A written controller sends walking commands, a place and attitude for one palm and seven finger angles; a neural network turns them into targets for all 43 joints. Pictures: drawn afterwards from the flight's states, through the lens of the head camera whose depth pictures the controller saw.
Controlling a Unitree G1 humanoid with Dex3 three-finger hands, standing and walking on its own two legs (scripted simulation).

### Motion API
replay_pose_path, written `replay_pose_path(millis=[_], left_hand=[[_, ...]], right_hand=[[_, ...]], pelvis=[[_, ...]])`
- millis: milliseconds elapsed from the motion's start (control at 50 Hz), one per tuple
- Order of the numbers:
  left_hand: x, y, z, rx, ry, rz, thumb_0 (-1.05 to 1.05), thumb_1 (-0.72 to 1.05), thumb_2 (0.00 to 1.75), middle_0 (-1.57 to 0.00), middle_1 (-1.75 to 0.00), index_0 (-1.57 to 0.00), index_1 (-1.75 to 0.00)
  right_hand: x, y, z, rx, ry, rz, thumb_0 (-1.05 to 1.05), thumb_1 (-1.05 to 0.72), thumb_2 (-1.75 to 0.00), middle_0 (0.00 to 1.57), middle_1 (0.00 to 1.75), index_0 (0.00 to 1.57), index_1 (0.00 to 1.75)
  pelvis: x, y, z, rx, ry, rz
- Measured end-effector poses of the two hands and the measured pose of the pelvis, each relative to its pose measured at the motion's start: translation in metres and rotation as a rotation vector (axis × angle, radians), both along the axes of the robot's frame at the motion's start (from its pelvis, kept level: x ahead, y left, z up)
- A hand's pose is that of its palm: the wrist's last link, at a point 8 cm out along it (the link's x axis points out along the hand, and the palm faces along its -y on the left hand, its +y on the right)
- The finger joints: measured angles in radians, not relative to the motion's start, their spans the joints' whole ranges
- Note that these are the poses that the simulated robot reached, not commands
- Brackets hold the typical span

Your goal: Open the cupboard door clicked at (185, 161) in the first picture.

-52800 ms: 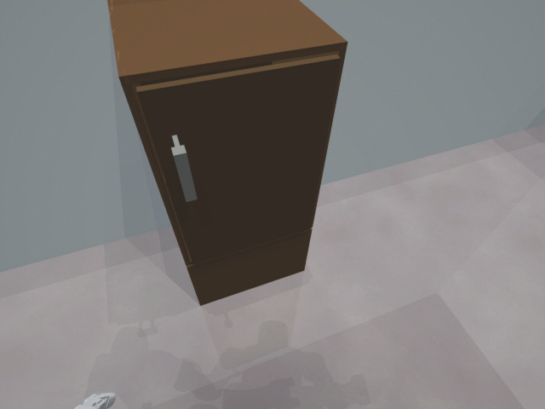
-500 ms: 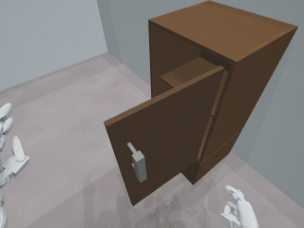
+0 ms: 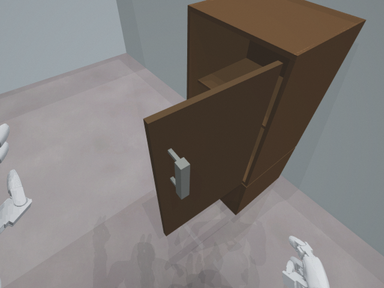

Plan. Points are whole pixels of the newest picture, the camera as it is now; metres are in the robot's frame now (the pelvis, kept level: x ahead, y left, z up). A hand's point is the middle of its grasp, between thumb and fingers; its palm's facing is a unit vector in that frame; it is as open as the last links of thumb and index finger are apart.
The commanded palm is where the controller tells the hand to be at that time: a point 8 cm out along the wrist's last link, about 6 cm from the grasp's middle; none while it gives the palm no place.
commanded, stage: step back with the hand held close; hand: left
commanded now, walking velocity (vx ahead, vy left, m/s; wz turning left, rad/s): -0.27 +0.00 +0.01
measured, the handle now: (177, 173) +0.37 +0.07 +0.00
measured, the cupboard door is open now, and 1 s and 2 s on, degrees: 87 87 87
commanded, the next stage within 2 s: stop stepping back and stand still in 0.42 s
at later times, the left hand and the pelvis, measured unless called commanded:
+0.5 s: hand (33, 256) +0.13 +0.22 +0.16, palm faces +0.28 -0.83 -0.49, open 7.4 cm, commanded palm +0.05 +0.28 +0.19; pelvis -0.09 -0.02 +0.00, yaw -1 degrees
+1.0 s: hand out of the picture +0.01 +0.23 +0.18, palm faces +0.35 -0.80 -0.48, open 7.4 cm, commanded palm -0.05 +0.29 +0.19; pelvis -0.18 -0.01 +0.01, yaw +1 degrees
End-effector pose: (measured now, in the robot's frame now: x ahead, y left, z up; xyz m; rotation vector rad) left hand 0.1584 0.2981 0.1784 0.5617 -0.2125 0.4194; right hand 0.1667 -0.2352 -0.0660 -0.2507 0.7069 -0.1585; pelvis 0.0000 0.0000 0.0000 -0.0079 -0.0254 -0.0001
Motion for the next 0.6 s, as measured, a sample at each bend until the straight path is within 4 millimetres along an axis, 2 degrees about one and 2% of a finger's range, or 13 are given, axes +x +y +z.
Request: replay_pose_path(millis=[100, 180, 240, 300, 360, 420, 460, 520, 600], left_hand=[[-0.011, 0.0, -0.001, -0.014, -0.037, -0.041, 0.02, 0.89, 0.9, -0.21, -0.3, -0.21, -0.3], [-0.023, 0.006, 0.013, 0.058, -0.07, -0.052, 0.02, 0.89, 0.9, -0.22, -0.3, -0.21, -0.3], [-0.036, 0.012, 0.028, 0.109, -0.098, -0.024, 0.02, 0.89, 0.9, -0.22, -0.3, -0.21, -0.3], [-0.047, 0.014, 0.029, 0.114, -0.095, 0.013, 0.02, 0.89, 0.9, -0.21, -0.3, -0.21, -0.3], [-0.049, 0.006, 0.014, 0.066, -0.039, 0.017, 0.01, 0.89, 0.9, -0.21, -0.3, -0.21, -0.3], [-0.048, -0.014, -0.001, 0.0, 0.035, -0.042, 0.02, 0.89, 0.9, -0.21, -0.3, -0.2, -0.3], [-0.053, -0.029, -0.003, -0.012, 0.054, -0.11, 0.02, 0.89, 0.9, -0.21, -0.3, -0.2, -0.3], [-0.069, -0.042, 0.006, 0.022, 0.04, -0.2, 0.02, 0.89, 0.9, -0.21, -0.3, -0.21, -0.3], [-0.1, -0.03, 0.028, 0.104, -0.027, -0.205, 0.02, 0.88, 0.9, -0.22, -0.3, -0.22, -0.3]], right_hand=[[-0.025, 0.0, 0.0, -0.043, 0.037, 0.003, 0.01, -0.9, -0.89, 0.21, 0.3, 0.2, 0.3], [-0.043, 0.003, 0.0, -0.055, 0.049, -0.007, 0.01, -0.9, -0.89, 0.2, 0.3, 0.2, 0.3], [-0.05, 0.007, 0.001, -0.033, 0.057, -0.002, 0.01, -0.9, -0.89, 0.2, 0.3, 0.2, 0.3], [-0.051, 0.01, -0.002, -0.006, 0.052, 0.018, 0.01, -0.9, -0.89, 0.2, 0.3, 0.2, 0.3], [-0.05, 0.008, -0.007, 0.01, 0.045, 0.055, 0.01, -0.9, -0.89, 0.21, 0.3, 0.2, 0.3], [-0.055, 0.004, -0.01, 0.023, 0.05, 0.068, 0.01, -0.9, -0.89, 0.21, 0.3, 0.2, 0.3], [-0.062, -0.001, -0.007, 0.03, 0.033, 0.051, 0.01, -0.9, -0.89, 0.21, 0.3, 0.2, 0.3], [-0.075, -0.01, 0.004, 0.023, -0.01, 0.013, 0.01, -0.9, -0.89, 0.21, 0.3, 0.2, 0.3], [-0.095, -0.021, 0.019, -0.025, -0.037, -0.029, 0.01, -0.9, -0.89, 0.21, 0.3, 0.2, 0.3]], pelvis=[[-0.017, 0.005, -0.002, -0.015, 0.009, 0.01], [-0.027, 0.006, -0.001, -0.038, 0.004, 0.041], [-0.028, 0.004, 0.003, -0.05, 0.029, 0.054], [-0.031, -0.002, 0.003, -0.034, 0.075, 0.032], [-0.05, -0.009, 0.002, -0.018, 0.103, -0.004], [-0.073, -0.014, 0.006, -0.037, 0.083, -0.01], [-0.085, -0.018, 0.005, -0.038, 0.068, -0.012], [-0.095, -0.021, 0.003, -0.046, 0.044, -0.007], [-0.099, -0.017, 0.004, -0.037, 0.029, -0.005]])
